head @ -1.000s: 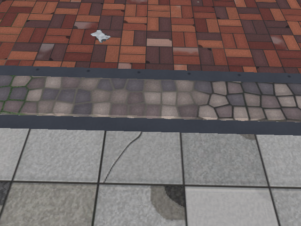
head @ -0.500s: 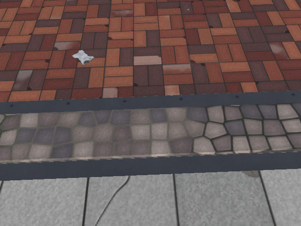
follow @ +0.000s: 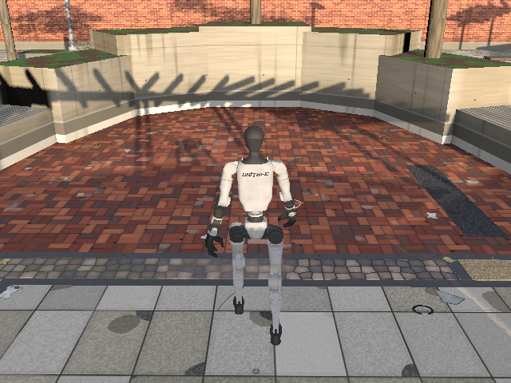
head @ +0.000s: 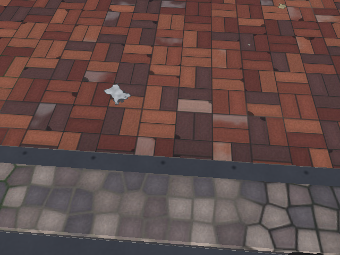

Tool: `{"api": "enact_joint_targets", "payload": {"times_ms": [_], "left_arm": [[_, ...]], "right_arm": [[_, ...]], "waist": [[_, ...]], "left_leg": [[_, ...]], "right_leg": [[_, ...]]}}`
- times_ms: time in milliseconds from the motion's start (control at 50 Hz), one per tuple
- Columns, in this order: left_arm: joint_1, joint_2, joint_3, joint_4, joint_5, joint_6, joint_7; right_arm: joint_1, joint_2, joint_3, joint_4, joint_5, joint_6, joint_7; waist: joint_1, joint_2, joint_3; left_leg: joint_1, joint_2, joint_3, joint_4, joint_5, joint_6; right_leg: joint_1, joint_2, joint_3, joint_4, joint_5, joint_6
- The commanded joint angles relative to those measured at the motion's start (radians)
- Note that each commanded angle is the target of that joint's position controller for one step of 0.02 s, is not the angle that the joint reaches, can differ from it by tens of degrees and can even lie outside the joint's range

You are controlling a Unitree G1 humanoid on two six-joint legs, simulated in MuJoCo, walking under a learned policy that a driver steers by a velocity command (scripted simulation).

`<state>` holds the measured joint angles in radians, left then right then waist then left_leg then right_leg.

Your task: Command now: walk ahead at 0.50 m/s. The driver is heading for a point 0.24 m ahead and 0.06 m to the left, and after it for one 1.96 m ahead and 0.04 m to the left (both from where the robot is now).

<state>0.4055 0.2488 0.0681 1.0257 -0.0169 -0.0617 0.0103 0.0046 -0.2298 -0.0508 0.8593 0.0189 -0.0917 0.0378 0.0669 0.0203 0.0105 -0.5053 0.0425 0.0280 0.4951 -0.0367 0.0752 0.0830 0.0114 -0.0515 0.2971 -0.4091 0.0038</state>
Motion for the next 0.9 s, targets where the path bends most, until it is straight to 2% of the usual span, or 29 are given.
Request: {"api": "enact_joint_targets", "payload": {"times_ms": [20, 40, 60, 80, 100, 120, 140, 160, 220, 240, 260, 280, 300, 360, 420, 480, 540, 560, 580, 600, 620, 640, 660, 680, 700, 740, 780, 840, 900], "left_arm": [[-0.031, 0.11, 0.007, -0.073, 0.02, 0.0, 0.006], [0.087, -0.025, -0.029, -0.07, 0.015, -0.024, -0.007], [0.012, 0.085, -0.006, -0.065, -0.008, -0.047, -0.011], [-0.08, 0.131, 0.007, -0.096, -0.028, -0.061, -0.014], [-0.127, 0.129, 0.008, -0.105, -0.026, -0.063, -0.006], [-0.148, 0.122, 0.016, -0.106, -0.011, -0.057, 0.0], [-0.126, 0.105, 0.018, -0.103, -0.006, -0.044, 0.001], [-0.108, 0.082, 0.017, -0.097, -0.006, -0.032, 0.002], [-0.156, 0.068, 0.019, -0.115, 0.002, -0.012, 0.006], [-0.109, -0.073, -0.043, -0.086, 0.159, -0.022, -0.043], [-0.139, -0.051, -0.032, -0.088, 0.154, -0.023, -0.057], [-0.199, 0.0, -0.025, -0.108, 0.132, -0.023, -0.063], [-0.254, 0.022, -0.022, -0.126, 0.117, -0.022, -0.066], [-0.34, 0.004, -0.041, -0.16, 0.108, -0.01, -0.07], [-0.409, 0.017, -0.043, -0.199, 0.092, -0.001, -0.071], [-0.471, 0.03, -0.039, -0.23, 0.082, 0.006, -0.063], [-0.489, 0.047, -0.028, -0.245, 0.072, 0.005, -0.056], [-0.458, 0.069, -0.016, -0.242, 0.059, -0.004, -0.055], [-0.373, 0.1, 0.0, -0.22, 0.042, -0.017, -0.049], [-0.2, 0.135, 0.006, -0.173, 0.041, -0.028, -0.048], [0.072, 0.156, 0.007, -0.114, 0.042, -0.027, -0.049], [0.238, 0.142, 0.009, -0.039, 0.077, -0.032, -0.039], [0.151, 0.158, 0.023, -0.043, 0.075, -0.053, -0.028], [0.015, 0.125, 0.02, -0.069, 0.061, -0.058, -0.016], [-0.038, 0.071, 0.003, -0.077, 0.057, -0.056, -0.011], [-0.096, -0.021, -0.022, -0.092, 0.066, -0.051, -0.011], [-0.094, -0.02, -0.019, -0.101, 0.069, -0.065, -0.017], [-0.038, -0.009, -0.019, -0.089, 0.096, -0.076, -0.041], [0.017, -0.002, -0.023, -0.07, 0.091, -0.074, -0.073]], "right_arm": [[0.405, -0.263, -0.087, 0.058, -0.015, -0.011, -0.016], [0.445, -0.303, -0.091, 0.079, -0.013, -0.007, -0.008], [0.419, -0.207, -0.063, 0.069, -0.006, -0.01, -0.007], [0.331, -0.169, -0.051, 0.051, -0.005, -0.014, -0.01], [0.246, -0.149, -0.042, 0.032, -0.011, -0.015, -0.01], [0.198, -0.122, -0.035, 0.026, -0.021, -0.017, -0.008], [0.183, -0.1, -0.027, 0.029, -0.031, -0.019, -0.006], [0.188, -0.092, -0.025, 0.036, -0.03, -0.02, -0.004], [0.235, -0.135, -0.033, 0.06, -0.024, -0.024, -0.019], [0.353, -0.022, -0.009, 0.09, -0.135, -0.054, -0.015], [0.405, -0.023, -0.009, 0.112, -0.136, -0.058, -0.004], [0.398, -0.039, -0.008, 0.107, -0.128, -0.057, 0.007], [0.391, -0.049, -0.005, 0.104, -0.113, -0.055, 0.018], [0.437, -0.047, 0.007, 0.124, -0.105, -0.045, 0.034], [0.497, -0.061, 0.009, 0.15, -0.103, -0.04, 0.045], [0.52, -0.071, 0.005, 0.171, -0.1, -0.035, 0.042], [0.506, -0.1, -0.011, 0.17, -0.091, -0.021, 0.027], [0.494, -0.112, -0.017, 0.167, -0.089, -0.018, 0.021], [0.508, -0.11, -0.02, 0.166, -0.1, -0.017, 0.019], [0.611, -0.032, 0.0, 0.164, -0.118, -0.025, 0.012], [0.693, 0.039, 0.031, 0.138, -0.132, -0.041, 0.033], [0.536, -0.035, 0.003, 0.122, -0.099, -0.031, 0.051], [0.381, -0.049, -0.011, 0.083, -0.075, -0.03, 0.042], [0.338, -0.068, -0.017, 0.08, -0.085, -0.035, 0.017], [0.344, -0.028, -0.006, 0.072, -0.106, -0.038, -0.003], [0.352, 0.057, 0.015, 0.081, -0.112, -0.027, -0.011], [0.352, 0.047, 0.011, 0.087, -0.099, -0.014, 0.001], [0.236, 0.019, 0.012, 0.053, -0.103, 0.001, 0.015], [0.125, 0.025, 0.021, 0.013, -0.105, 0.017, 0.017]], "waist": [[-0.219, 0.041, -0.271], [-0.146, 0.302, -0.381], [-0.18, 0.187, -0.335], [-0.165, 0.143, -0.203], [-0.132, 0.053, -0.131], [-0.104, 0.031, -0.076], [-0.072, 0.054, -0.067], [-0.059, 0.062, -0.06], [-0.053, 0.042, -0.011], [-0.086, 0.032, 0.028], [-0.097, 0.031, 0.056], [-0.104, 0.03, 0.054], [-0.105, 0.034, 0.047], [-0.112, 0.04, 0.05], [-0.126, 0.048, 0.072], [-0.123, 0.051, 0.093], [-0.1, 0.059, 0.08], [-0.064, 0.054, 0.046], [-0.033, 0.043, -0.036], [-0.028, -0.051, -0.257], [0.047, -0.259, -0.464], [0.12, -0.161, -0.373], [0.098, -0.108, -0.13], [0.05, -0.091, -0.013], [0.002, -0.085, -0.022], [-0.058, -0.044, -0.009], [-0.074, -0.055, 0.013], [-0.056, -0.053, 0.035], [-0.042, -0.057, 0.031]], "left_leg": [[0.632, 0.166, -0.212, 0.016, -0.009, 0.115], [0.916, 0.356, -0.684, -0.126, -0.216, 0.264], [0.877, 0.327, -0.711, -0.187, -0.319, 0.223], [0.751, 0.3, -0.565, -0.202, -0.277, 0.18], [0.602, 0.266, -0.454, -0.227, -0.175, 0.159], [0.478, 0.234, -0.374, -0.258, -0.096, 0.152], [0.407, 0.209, -0.321, -0.287, -0.058, 0.143], [0.372, 0.194, -0.288, -0.314, -0.044, 0.146], [0.338, 0.189, -0.22, -0.367, 0.02, 0.163], [0.374, 0.183, -0.206, -0.37, -0.077, 0.201], [0.411, 0.19, -0.204, -0.374, -0.094, 0.206], [0.422, 0.185, -0.187, -0.373, -0.092, 0.207], [0.404, 0.177, -0.165, -0.371, -0.076, 0.207], [0.377, 0.175, -0.113, -0.358, 0.031, 0.208], [0.432, 0.186, -0.094, -0.358, 0.091, 0.205], [0.561, 0.223, -0.099, -0.348, 0.139, 0.175], [0.647, 0.244, -0.083, -0.3, 0.266, 0.134], [0.626, 0.218, -0.055, -0.232, 0.408, 0.107], [0.553, 0.153, -0.007, -0.109, 0.52, 0.055], [0.376, 0.058, 0.042, 0.143, 0.36, -0.009], [-0.01, -0.108, 0.014, 0.448, -0.205, -0.072], [-0.169, -0.127, -0.098, 0.678, -0.552, -0.041], [-0.269, -0.052, -0.155, 0.759, -0.476, 0.007], [-0.24, 0.016, -0.146, 0.743, -0.388, 0.022], [-0.164, 0.051, -0.145, 0.705, -0.34, 0.036], [-0.073, 0.092, -0.134, 0.666, -0.261, 0.027], [-0.1, 0.092, -0.11, 0.603, -0.225, 0.01], [-0.187, 0.104, -0.076, 0.448, -0.023, -0.02], [-0.146, 0.079, -0.037, 0.288, 0.158, -0.035]], "right_leg": [[-0.309, -0.132, 0.001, 0.599, 0.554, -0.084], [-0.689, 0.055, 0.055, 0.906, -0.13, -0.03], [-0.797, 0.005, 0.181, 1.021, -0.169, -0.051], [-0.856, -0.045, 0.158, 1.03, -0.078, -0.069], [-0.816, -0.1, 0.129, 0.987, 0.02, -0.07], [-0.773, -0.13, 0.122, 0.929, 0.079, -0.065], [-0.708, -0.156, 0.13, 0.893, 0.117, -0.066], [-0.677, -0.162, 0.127, 0.863, 0.131, -0.062], [-0.729, -0.174, 0.112, 0.752, 0.209, -0.036], [-0.797, -0.15, 0.14, 0.736, 0.322, -0.046], [-0.874, -0.144, 0.141, 0.671, 0.374, -0.045], [-0.903, -0.14, 0.124, 0.613, 0.427, -0.041], [-0.889, -0.136, 0.108, 0.568, 0.473, -0.037], [-0.83, -0.121, 0.077, 0.444, 0.573, -0.034], [-0.787, -0.096, 0.053, 0.344, 0.562, -0.047], [-0.778, -0.08, 0.057, 0.254, 0.486, -0.073], [-0.685, -0.046, 0.02, 0.202, 0.391, -0.106], [-0.56, -0.013, -0.02, 0.184, 0.411, -0.13], [-0.343, 0.015, -0.038, 0.229, 0.439, -0.164], [0.057, -0.068, 0.054, 0.362, 0.613, -0.271], [0.501, -0.306, 0.527, 0.171, 0.38, -0.46], [0.474, -0.356, 0.727, 0.003, 0.179, -0.398], [0.246, -0.32, 0.621, -0.041, -0.012, -0.287], [0.027, -0.295, 0.518, -0.072, 0.004, -0.262], [-0.084, -0.28, 0.449, -0.09, 0.111, -0.27], [-0.23, -0.263, 0.352, -0.149, 0.262, -0.275], [-0.266, -0.23, 0.267, -0.185, 0.284, -0.273], [-0.288, -0.224, 0.194, -0.188, 0.413, -0.293], [-0.322, -0.204, 0.132, -0.154, 0.556, -0.296]]}}
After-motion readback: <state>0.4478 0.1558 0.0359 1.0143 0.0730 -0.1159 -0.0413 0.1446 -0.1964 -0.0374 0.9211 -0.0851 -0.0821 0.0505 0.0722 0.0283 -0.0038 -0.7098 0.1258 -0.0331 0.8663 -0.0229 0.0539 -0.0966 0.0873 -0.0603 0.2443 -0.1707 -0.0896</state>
